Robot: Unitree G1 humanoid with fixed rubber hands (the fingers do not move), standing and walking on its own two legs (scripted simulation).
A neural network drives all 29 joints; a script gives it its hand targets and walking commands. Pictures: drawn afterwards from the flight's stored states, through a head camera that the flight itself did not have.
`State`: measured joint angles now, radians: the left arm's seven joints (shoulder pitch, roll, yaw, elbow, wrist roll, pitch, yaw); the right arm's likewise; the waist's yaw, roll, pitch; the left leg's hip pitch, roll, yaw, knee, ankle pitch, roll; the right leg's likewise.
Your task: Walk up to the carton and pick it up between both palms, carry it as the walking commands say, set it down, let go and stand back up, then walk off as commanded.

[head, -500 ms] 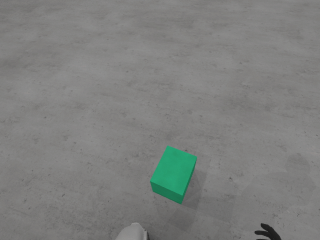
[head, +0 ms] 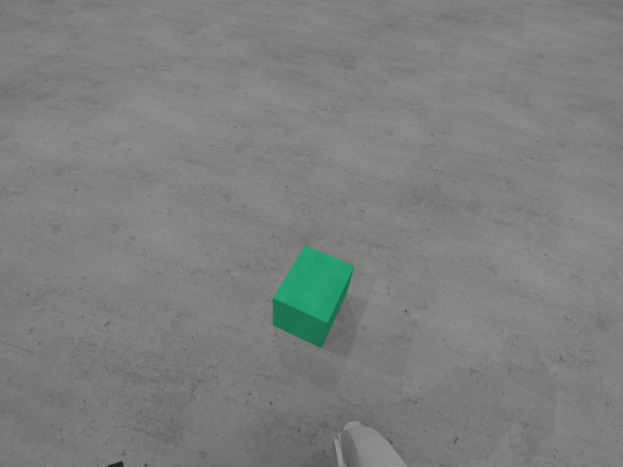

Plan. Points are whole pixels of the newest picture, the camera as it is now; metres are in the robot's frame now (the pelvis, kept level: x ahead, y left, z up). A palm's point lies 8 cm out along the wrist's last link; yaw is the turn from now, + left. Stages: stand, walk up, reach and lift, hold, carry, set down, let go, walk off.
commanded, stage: walk off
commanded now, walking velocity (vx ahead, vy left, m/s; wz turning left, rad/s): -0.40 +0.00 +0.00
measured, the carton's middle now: (313, 296) +0.74 -0.06 -0.68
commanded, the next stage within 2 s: none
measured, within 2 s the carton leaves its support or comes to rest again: neither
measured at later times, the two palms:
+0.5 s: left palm out of the picture -0.12 +0.24 -0.09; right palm out of the picture -0.17 -0.32 -0.14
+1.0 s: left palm out of the picture -0.39 +0.28 -0.14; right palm out of the picture -0.32 -0.27 -0.09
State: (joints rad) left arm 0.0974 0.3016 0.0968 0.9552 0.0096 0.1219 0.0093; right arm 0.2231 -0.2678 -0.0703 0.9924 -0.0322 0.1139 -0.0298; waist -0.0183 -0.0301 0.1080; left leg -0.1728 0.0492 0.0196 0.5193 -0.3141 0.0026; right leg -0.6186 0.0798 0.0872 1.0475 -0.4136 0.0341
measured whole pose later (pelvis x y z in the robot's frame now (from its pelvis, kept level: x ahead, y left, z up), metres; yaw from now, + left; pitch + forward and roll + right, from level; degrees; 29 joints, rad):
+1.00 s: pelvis -0.44 +0.00 +0.01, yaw -1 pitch -2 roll -3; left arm 0.20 0.30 0.12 0.97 0.01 0.11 0.01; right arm 0.07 -0.25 -0.07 0.87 -0.01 0.08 -0.04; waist 0.01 -0.03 0.12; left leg -0.26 0.06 0.01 0.45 -0.16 0.01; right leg -0.36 0.10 0.08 1.18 -0.47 0.09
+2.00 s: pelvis -0.88 +0.00 +0.00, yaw -2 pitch -2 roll -2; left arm 0.20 0.27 0.09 0.94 -0.02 0.10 0.03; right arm 0.05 -0.26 -0.06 0.89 -0.02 0.08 -0.04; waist 0.01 0.02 0.12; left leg -0.33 0.07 0.02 0.42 -0.06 -0.01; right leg -0.16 0.03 0.02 0.69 -0.49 0.05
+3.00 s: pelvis -1.19 +0.00 +0.01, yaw -2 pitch -1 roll +0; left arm 0.30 0.18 0.02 1.04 0.01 0.01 0.03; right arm 0.25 -0.22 -0.03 1.03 -0.01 0.02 -0.01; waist -0.02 0.03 0.03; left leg -0.20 0.01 0.03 0.36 -0.13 0.00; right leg -0.07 0.00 -0.01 0.34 -0.25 0.00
